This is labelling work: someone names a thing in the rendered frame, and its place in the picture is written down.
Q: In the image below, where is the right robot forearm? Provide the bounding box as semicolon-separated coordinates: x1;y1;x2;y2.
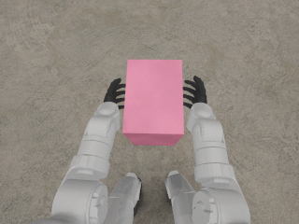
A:
186;102;245;199

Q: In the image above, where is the robot right upper arm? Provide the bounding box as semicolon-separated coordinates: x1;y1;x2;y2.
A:
192;188;250;224

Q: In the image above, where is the robot thigh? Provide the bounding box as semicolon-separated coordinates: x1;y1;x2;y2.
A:
164;174;196;224
102;176;141;224

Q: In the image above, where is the robot left upper arm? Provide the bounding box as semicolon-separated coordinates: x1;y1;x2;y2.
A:
29;178;108;224

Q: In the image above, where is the right robot hand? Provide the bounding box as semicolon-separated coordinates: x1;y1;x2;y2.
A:
182;76;207;109

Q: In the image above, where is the left robot forearm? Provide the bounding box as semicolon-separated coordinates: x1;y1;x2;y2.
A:
51;102;121;214

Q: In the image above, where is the robot right thigh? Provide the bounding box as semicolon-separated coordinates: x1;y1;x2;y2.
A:
164;174;196;224

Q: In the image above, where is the carton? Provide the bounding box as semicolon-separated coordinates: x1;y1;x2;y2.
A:
122;59;184;146

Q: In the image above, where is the left robot hand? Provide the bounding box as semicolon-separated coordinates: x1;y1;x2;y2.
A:
103;78;126;110

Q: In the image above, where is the robot left thigh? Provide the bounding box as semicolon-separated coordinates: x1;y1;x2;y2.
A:
102;176;141;224

